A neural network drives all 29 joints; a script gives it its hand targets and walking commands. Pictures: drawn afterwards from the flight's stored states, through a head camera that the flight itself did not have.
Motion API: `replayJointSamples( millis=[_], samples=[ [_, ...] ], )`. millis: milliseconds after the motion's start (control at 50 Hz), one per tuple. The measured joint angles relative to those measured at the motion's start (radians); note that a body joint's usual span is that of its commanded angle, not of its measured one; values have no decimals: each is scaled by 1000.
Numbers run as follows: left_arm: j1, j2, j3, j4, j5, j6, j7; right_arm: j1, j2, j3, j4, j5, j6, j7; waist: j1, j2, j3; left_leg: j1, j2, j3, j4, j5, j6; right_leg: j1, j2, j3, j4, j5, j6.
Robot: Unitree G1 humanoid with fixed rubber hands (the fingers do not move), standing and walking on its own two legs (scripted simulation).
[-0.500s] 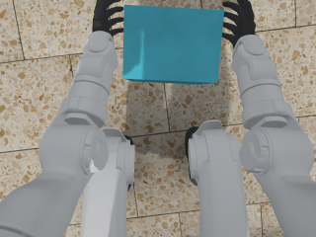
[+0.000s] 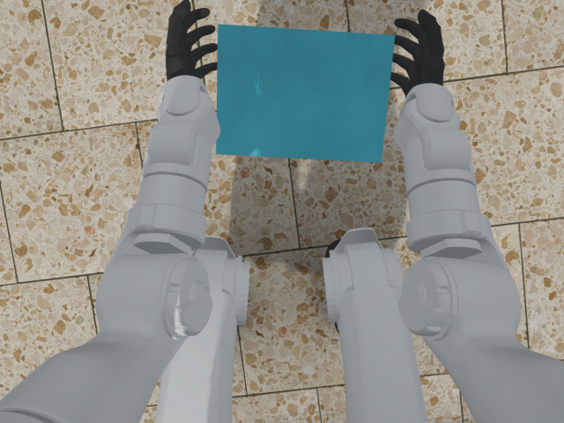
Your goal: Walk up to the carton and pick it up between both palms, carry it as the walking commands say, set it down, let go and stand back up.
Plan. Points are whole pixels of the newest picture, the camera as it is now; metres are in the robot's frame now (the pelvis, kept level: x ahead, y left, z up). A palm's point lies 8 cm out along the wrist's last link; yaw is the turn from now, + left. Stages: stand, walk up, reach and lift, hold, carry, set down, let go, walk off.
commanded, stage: reach and lift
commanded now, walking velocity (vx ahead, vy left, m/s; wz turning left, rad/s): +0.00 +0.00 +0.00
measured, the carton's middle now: (297, 105) +0.50 -0.05 -0.22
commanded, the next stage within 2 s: none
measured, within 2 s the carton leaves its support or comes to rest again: neither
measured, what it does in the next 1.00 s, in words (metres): rises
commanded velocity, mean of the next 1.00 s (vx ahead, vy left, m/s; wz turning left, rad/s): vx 0.00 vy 0.00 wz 0.00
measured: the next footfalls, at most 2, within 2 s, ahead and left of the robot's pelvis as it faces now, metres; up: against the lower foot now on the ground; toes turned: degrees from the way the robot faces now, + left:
none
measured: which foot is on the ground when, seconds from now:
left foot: down 0.00-1.00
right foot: down 0.00-1.00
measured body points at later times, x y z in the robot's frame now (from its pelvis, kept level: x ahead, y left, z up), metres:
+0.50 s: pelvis +0.00 +0.01 +0.05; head +0.28 -0.01 +0.40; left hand +0.51 +0.09 -0.05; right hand +0.48 -0.20 -0.05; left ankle +0.11 +0.14 -0.37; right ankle +0.12 -0.13 -0.37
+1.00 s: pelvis +0.01 +0.00 +0.11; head +0.25 -0.03 +0.48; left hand +0.49 +0.09 +0.03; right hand +0.47 -0.19 +0.02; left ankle +0.11 +0.14 -0.37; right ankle +0.12 -0.13 -0.37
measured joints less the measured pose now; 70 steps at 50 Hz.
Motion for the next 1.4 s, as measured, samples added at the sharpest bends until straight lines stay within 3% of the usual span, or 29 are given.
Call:
replayJointSamples(
  millis=[80, 180, 280, 400, 500, 640, 800, 900, 1020, 1100, 1320, 1400],
  samples=[
    [22, -24, 9, -12, 17, 3, 7, 13, 4, 14, -13, -1, 18, -40, 11, 14, -25, 8, 0, -1, -18, 1, 5, 11, 4, 3, -23, 1, 7],
    [89, -34, -20, -55, -9, 9, 23, 49, 8, 51, -45, 23, 41, -49, 12, 13, -77, 31, 4, 3, -37, -7, 14, 35, 13, 11, -45, -4, 16],
    [108, -45, 9, -38, 18, 17, 13, 42, 32, -5, -12, -43, 38, -9, 11, 8, -127, 63, -1, 4, -70, 0, 18, 72, 13, 17, -78, -2, 20],
    [91, -46, 76, 10, 102, 42, -70, 46, 46, -88, 26, -148, 45, 72, -7, 2, -154, 90, -12, -5, -124, 25, 23, 109, 7, 17, -136, 14, 22],
    [119, -70, 40, -49, 78, 59, -33, 113, 57, -82, -50, -104, 51, 86, -12, 0, -139, 123, -20, -14, -162, 42, 26, 150, 3, 14, -178, 26, 24],
    [108, -86, 49, -37, 93, 64, -11, 95, 67, -76, -70, -100, 91, 10, -7, 28, -135, 170, -23, -9, -199, 52, 35, 200, 5, 26, -215, 32, 33],
    [159, -102, 85, -51, 115, 69, -34, 125, 97, -82, -60, -142, 89, 14, -5, 5, -214, 220, -13, -3, -248, 36, 31, 234, 16, 39, -250, 22, 24],
    [207, -104, 77, -58, 117, 78, -43, 170, 105, -83, -49, -155, 83, 53, -2, 0, -237, 267, -16, -19, -297, 38, 24, 280, 13, 29, -295, 23, 11],
    [247, -114, 69, -39, 125, 59, -42, 209, 115, -81, -51, -142, 80, 42, 12, 9, -250, 319, -16, -30, -344, 47, 23, 332, 12, 24, -343, 30, 5],
    [271, -114, 47, -76, 91, 61, -29, 227, 130, -54, -68, -133, 65, -2, 12, 9, -243, 354, -12, -27, -373, 54, 24, 365, 17, 33, -370, 39, 7],
    [288, -146, 66, -52, 132, 64, -33, 275, 135, -76, -99, -134, 95, 14, 16, 8, -282, 443, -10, -32, -436, 62, 33, 457, 19, 38, -438, 46, 9],
    [304, -142, 88, -48, 140, 76, -44, 262, 156, -106, -60, -179, 91, 21, 9, 6, -288, 491, -11, -30, -465, 62, 38, 504, 17, 42, -463, 44, 7]
  ],
)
